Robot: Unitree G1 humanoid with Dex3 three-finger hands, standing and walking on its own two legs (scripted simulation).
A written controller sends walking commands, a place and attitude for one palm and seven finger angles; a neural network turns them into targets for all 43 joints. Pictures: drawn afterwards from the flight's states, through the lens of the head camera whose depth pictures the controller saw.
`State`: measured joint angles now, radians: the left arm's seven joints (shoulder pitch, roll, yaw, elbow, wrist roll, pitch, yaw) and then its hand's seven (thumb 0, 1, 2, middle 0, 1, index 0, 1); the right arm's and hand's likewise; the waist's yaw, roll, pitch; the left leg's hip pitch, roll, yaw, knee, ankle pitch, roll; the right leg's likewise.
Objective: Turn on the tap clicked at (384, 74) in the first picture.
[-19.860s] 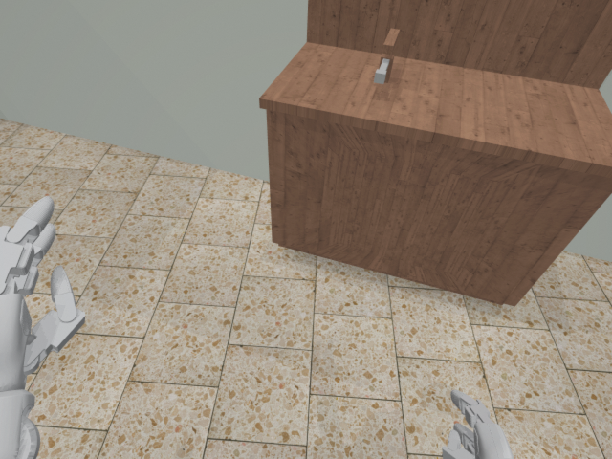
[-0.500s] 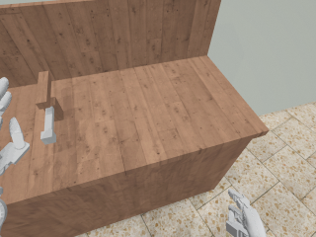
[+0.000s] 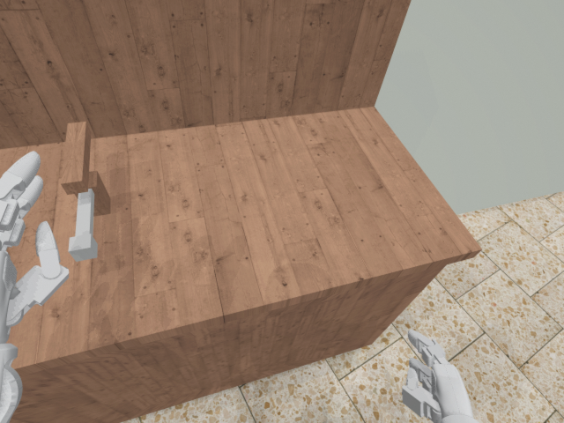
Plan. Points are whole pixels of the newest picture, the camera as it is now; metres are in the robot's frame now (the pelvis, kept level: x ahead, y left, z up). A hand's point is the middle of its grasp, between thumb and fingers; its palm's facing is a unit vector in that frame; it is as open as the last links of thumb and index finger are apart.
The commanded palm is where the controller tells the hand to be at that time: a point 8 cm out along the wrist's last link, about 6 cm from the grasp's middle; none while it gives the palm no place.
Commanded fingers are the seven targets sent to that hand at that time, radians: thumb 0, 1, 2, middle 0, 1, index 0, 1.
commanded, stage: come to a stop and stand still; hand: left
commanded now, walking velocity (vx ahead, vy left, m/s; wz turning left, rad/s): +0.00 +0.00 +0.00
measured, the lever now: (83, 247) +0.33 +0.32 +0.03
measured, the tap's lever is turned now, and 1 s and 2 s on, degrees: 0 0 0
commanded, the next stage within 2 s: look again from close up in 0.16 s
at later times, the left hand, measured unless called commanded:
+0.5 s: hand (62, 276) +0.22 +0.24 +0.16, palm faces +0.36 -0.85 -0.37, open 7.4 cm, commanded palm +0.16 +0.28 +0.18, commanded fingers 0.00 0.90 0.90 -0.20 -0.30 -0.20 -0.30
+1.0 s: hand (84, 327) +0.18 +0.21 +0.15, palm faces +0.42 -0.83 -0.35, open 7.4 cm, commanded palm +0.14 +0.26 +0.16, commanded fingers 0.00 0.90 0.90 -0.20 -0.30 -0.20 -0.30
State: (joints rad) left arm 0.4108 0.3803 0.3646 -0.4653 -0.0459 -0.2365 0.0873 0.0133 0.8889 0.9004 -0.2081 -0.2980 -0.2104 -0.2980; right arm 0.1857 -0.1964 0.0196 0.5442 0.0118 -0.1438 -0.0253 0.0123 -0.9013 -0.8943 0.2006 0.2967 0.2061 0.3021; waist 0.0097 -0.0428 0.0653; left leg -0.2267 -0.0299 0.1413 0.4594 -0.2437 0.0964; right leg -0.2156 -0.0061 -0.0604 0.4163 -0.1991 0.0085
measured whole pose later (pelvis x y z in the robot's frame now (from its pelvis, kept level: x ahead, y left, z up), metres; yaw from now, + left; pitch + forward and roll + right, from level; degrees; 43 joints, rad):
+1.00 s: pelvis -0.02 -0.05 -0.01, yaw +4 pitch +0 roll +0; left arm 0.39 0.39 0.31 -0.43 -0.11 -0.06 0.07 0.02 0.89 0.90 -0.21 -0.30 -0.21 -0.30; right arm 0.13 -0.23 0.03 0.60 0.00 -0.10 -0.01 0.01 -0.90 -0.89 0.20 0.30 0.21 0.30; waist 0.05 0.00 -0.01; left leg -0.34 -0.02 0.06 0.61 -0.27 0.04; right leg -0.32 0.02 -0.08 0.63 -0.30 -0.06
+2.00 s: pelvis +0.00 -0.07 -0.02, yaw +6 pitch +1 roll +0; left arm 0.49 0.28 0.24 -0.44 -0.21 0.03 0.13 0.01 0.89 0.90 -0.20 -0.30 -0.21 -0.30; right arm 0.17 -0.23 0.06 0.63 0.05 -0.21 -0.08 0.01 -0.90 -0.89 0.20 0.30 0.21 0.30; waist 0.07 0.05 -0.06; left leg -0.38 -0.02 -0.01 0.68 -0.32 0.02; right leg -0.33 0.04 -0.13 0.66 -0.35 -0.08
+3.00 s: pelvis +0.00 -0.09 -0.02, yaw +7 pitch +0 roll +0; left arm 0.56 0.24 0.20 -0.48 -0.26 0.06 0.16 0.02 0.90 0.90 -0.20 -0.30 -0.20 -0.30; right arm 0.19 -0.25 0.04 0.64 0.05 -0.22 -0.08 0.01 -0.90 -0.89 0.20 0.30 0.21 0.30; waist 0.07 0.06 -0.07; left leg -0.36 -0.01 -0.03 0.68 -0.32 -0.01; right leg -0.31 0.06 -0.14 0.65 -0.35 -0.11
